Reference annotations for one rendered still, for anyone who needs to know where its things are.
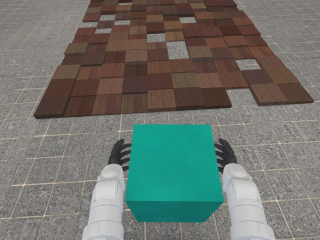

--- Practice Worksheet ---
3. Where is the carton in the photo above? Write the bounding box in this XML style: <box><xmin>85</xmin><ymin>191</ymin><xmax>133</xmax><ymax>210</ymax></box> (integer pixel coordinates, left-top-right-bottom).
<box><xmin>125</xmin><ymin>124</ymin><xmax>224</xmax><ymax>223</ymax></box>

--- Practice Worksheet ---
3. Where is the left robot hand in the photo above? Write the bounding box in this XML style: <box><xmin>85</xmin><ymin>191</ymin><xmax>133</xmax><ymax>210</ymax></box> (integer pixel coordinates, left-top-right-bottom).
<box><xmin>108</xmin><ymin>139</ymin><xmax>132</xmax><ymax>172</ymax></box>

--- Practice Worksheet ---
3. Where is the robot left forearm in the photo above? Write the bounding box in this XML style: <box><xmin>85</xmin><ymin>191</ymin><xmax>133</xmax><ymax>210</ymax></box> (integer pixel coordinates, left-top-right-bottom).
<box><xmin>81</xmin><ymin>164</ymin><xmax>126</xmax><ymax>240</ymax></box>

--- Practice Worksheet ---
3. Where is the right robot hand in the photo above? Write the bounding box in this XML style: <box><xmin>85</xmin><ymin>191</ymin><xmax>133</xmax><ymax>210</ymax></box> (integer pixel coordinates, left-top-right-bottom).
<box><xmin>214</xmin><ymin>138</ymin><xmax>238</xmax><ymax>174</ymax></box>

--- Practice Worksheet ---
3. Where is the robot right forearm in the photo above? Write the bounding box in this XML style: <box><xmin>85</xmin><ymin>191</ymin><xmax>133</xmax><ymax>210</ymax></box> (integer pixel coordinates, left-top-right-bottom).
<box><xmin>222</xmin><ymin>163</ymin><xmax>276</xmax><ymax>240</ymax></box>

